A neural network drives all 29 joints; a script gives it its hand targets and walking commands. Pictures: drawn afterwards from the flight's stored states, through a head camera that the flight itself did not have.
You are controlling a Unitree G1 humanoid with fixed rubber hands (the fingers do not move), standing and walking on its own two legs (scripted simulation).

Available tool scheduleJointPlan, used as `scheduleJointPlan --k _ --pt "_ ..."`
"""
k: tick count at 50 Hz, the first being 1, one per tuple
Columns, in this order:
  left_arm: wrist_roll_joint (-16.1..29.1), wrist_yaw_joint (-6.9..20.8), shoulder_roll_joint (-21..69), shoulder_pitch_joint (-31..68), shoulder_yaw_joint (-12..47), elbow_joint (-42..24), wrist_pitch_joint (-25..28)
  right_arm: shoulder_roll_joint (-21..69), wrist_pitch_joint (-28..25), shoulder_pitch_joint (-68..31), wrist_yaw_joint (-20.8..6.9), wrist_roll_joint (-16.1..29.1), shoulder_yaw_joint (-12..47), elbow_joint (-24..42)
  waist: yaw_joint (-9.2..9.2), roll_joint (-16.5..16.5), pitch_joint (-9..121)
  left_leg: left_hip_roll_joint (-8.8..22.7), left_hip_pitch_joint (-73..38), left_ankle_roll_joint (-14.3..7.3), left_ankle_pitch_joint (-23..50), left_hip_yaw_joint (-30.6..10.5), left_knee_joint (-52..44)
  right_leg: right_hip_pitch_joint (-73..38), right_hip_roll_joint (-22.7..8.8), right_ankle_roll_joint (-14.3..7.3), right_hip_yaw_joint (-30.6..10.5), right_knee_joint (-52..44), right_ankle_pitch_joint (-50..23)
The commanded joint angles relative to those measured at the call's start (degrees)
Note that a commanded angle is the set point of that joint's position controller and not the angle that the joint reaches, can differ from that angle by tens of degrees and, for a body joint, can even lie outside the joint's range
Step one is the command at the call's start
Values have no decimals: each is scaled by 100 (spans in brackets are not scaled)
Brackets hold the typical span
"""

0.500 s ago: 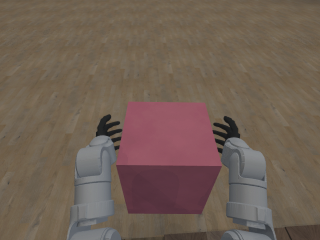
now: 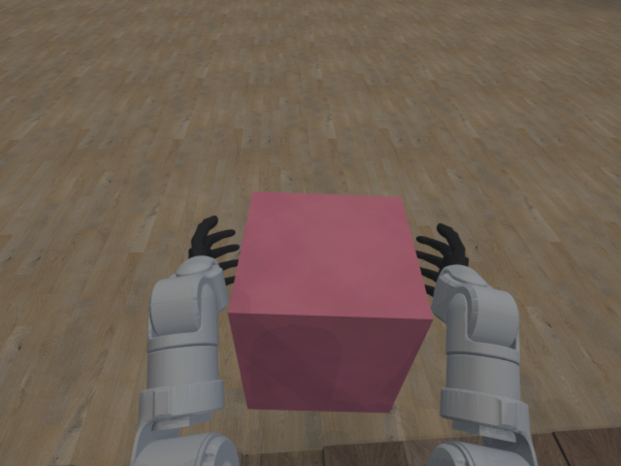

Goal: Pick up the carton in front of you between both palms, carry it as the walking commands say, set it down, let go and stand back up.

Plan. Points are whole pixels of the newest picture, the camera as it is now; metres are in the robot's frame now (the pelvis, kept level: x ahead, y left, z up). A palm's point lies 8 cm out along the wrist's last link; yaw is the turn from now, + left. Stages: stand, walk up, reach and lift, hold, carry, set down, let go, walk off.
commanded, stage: carry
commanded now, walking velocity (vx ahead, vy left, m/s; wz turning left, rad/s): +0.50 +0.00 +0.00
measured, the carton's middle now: (322, 305) +0.33 +0.00 +0.03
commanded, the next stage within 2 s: none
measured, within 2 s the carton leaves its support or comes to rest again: neither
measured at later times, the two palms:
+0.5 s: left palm (229, 249) +0.38 +0.14 +0.09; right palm (447, 263) +0.37 -0.17 +0.09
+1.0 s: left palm (291, 150) +0.60 +0.06 +0.12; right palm (457, 153) +0.62 -0.25 +0.11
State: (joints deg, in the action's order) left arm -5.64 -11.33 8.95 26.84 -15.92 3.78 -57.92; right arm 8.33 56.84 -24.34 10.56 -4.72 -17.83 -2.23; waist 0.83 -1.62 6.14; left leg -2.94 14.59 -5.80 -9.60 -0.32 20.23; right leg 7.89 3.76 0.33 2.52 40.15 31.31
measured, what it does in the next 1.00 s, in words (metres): walks ahead: right foot 0.04 m higher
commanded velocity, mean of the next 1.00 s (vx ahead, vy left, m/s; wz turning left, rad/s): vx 0.50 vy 0.00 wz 0.00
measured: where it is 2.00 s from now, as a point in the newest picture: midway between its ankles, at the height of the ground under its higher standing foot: (319, 307)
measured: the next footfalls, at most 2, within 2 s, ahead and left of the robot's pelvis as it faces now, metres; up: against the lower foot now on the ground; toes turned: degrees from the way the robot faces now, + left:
right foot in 0.74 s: +0.34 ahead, -0.18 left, +0.04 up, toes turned -5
left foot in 1.32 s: +0.63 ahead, +0.01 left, -0.01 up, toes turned +6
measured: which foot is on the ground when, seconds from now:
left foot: down 0.00-0.74, up 0.76-1.00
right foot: down 0.00-0.26, up 0.28-0.72, down 0.74-1.00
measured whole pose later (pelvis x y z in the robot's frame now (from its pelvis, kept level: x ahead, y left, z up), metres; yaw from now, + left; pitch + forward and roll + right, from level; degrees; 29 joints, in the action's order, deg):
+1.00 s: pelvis +0.28 -0.11 +0.02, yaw +2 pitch +4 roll +0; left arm -1.0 -10.1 9.4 22.6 -14.3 -4.8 -54.3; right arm 8.3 54.3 -22.9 11.0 -3.1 -15.8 5.2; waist 1.9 -1.5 1.0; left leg 2.9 36.8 -1.4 -14.9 0.3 54.8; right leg 20.3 0.4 -5.1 8.9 31.2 15.1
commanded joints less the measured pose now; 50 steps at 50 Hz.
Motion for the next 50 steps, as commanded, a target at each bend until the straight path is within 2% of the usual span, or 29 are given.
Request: scheduleJointPlan --k 1,3,4,7,9,11,12,13,14,15,16,18,19,22,26,29,31,33,35,36,37,38,39,40,41,42,43,45,50 --pt "924 3 4541 3249 3281 -272 101 4202 -58 -3388 5 889 3276 344 -86 -457 1740 1284 -1917 58 418 -1366 -211 996 -287 -336 -165 -100 117" --pt "907 9 4553 3240 3269 -218 101 4174 -58 -3361 16 820 3246 310 -100 -546 1431 1300 -1373 -3 -1906 -1580 -773 1036 -132 -543 -9 -478 463" --pt "874 15 4570 3213 3251 -184 93 4169 -58 -3406 16 758 3225 306 -99 -478 1135 1162 -935 116 -2267 -1442 -935 719 -68 -565 185 -1290 135" --pt "825 13 4625 3367 3309 -293 189 4308 -95 -3767 -65 875 3403 494 67 20 1139 620 -622 838 -1120 -489 -485 -322 -301 -652 -144 -1570 -464" --pt "874 8 4592 3294 3404 -312 200 4229 -131 -3556 -48 875 3390 456 98 94 1310 429 -459 998 -593 -100 166 -795 -567 -796 -455 -1509 -522" --pt "888 4 4488 3153 3424 -257 183 4071 -124 -3155 -4 745 3211 302 -43 137 1327 351 -345 1032 -257 73 623 -848 -783 -865 -637 -919 -895" --pt "895 12 4455 3115 3416 -217 166 4014 -106 -2979 11 670 3107 203 -186 5 1271 469 -762 876 -292 -207 493 -236 -696 -768 -424 -325 -1052" --pt "904 25 4446 3093 3401 -173 141 3967 -84 -2864 23 604 3024 121 -351 -457 1252 883 -1550 551 -493 -1029 134 841 -426 -555 -32 591 -875" --pt "916 37 4434 3058 3376 -106 104 3934 -55 -2774 34 545 2968 12 -420 -988 1086 1509 -2085 43 -794 -2258 -199 2125 -183 -412 165 1365 -80" --pt "912 35 4416 3072 3314 -82 80 3929 -38 -2837 30 552 3000 11 -398 -1024 873 1860 -2256 -397 -997 -3089 -385 3110 -123 -357 81 2031 535" --pt "880 19 4447 3126 3240 -75 84 4017 -42 -3093 7 652 3129 118 -377 -646 941 1959 -2225 -617 -981 -3162 -372 3447 -286 -335 -97 2582 543" --pt "873 14 4542 3142 3147 -153 104 4285 -99 -3559 -64 987 3439 447 -367 -297 1230 1823 -2028 -733 -1072 -2746 -317 3762 -502 -342 -168 3169 270" --pt "873 12 4526 3143 3118 -213 131 4401 -133 -3699 -83 1134 3580 548 -276 -393 1382 1767 -1969 -690 -1196 -2573 -290 3833 -553 -353 -60 3386 359" --pt "845 -5 4418 3072 3113 -378 238 4475 -236 -3705 -73 1267 3801 725 -316 -286 1276 1648 -1498 -803 -1617 -2354 -484 4246 -788 -250 20 3831 -474" --pt "918 42 4221 2970 3179 -574 316 4382 -294 -3477 -40 1233 3875 747 -316 -85 1161 1603 -1506 -981 -402 -2014 -427 4857 -1079 -53 -95 3823 -1295" --pt "978 63 4135 3006 3262 -709 333 4286 -304 -3308 -17 1153 3817 739 -328 -210 1016 1388 -1485 -806 284 -1505 -486 4664 -1144 -35 -57 2738 -1657" --pt "1066 76 4107 3049 3345 -769 329 4197 -294 -3128 16 1074 3732 701 -337 -414 909 1238 -1179 -621 661 -1031 -654 3761 -1036 -71 162 1532 -1804" --pt "1144 90 4096 3008 3416 -767 320 4142 -288 -2981 54 969 3657 658 -216 -766 981 1291 -1046 -470 1336 -690 -596 2815 -841 -141 473 977 -1943" --pt "1201 112 4078 2911 3433 -691 306 4056 -264 -2831 73 849 3619 655 147 -868 1328 1249 -997 -211 3347 -205 429 1653 -378 -271 918 580 -1502" --pt "1200 126 4084 2792 3432 -589 303 4016 -241 -2724 78 788 3599 645 448 -528 1700 1072 -794 -5 4227 192 1736 510 -31 -365 1154 -117 -1532" --pt "1144 140 4085 2456 3370 -486 303 3939 -239 -2803 93 707 3563 747 764 131 2180 777 67 203 3063 378 3472 -876 -440 -436 431 -640 -1597" --pt "1118 106 3954 2473 3358 -453 333 4020 -215 -2556 87 642 3462 722 371 1935 2373 -147 2010 519 -658 346 4975 -1732 -2376 -1288 -3268 -1553 -1884" --pt "1168 83 4072 2457 3380 -425 359 4052 -218 -2808 91 728 3449 771 360 2125 2496 -152 2567 333 -1673 -284 5743 -1798 -2401 -1654 -4362 -2035 -2020" --pt "1226 100 4139 2695 3515 -656 369 4226 -238 -2994 90 816 3509 755 299 1441 2240 144 2743 226 -1604 -482 6030 -1500 -2421 -1694 -3829 -1715 -1930" --pt "1325 138 4314 2879 3660 -838 380 4311 -269 -3063 72 868 3492 753 273 589 1976 390 2681 209 -1421 -471 5764 -894 -2333 -1631 -3185 -1633 -1992" --pt "1397 176 4427 3082 3734 -1003 416 4428 -299 -3173 42 904 3495 785 211 345 1769 562 2586 215 -1389 -425 5312 -466 -2256 -1478 -2789 -1753 -1760" --pt "1483 216 4511 3249 3805 -1142 452 4499 -321 -3241 21 914 3533 798 125 411 1684 674 2388 247 -1250 -397 4862 -210 -2147 -1330 -2367 -1926 -1586" --pt "1553 258 4484 3278 3858 -1309 504 4493 -364 -3271 1 970 3661 899 102 667 1709 654 2215 296 -882 -203 4319 -138 -1984 -1243 -1762 -2053 -1785" --pt "1263 136 3892 2497 3600 -1316 406 4108 -289 -2936 63 1024 3810 1066 207 661 1677 720 2595 539 -186 47 2985 -894 -1910 -1386 -1107 -2102 -2932"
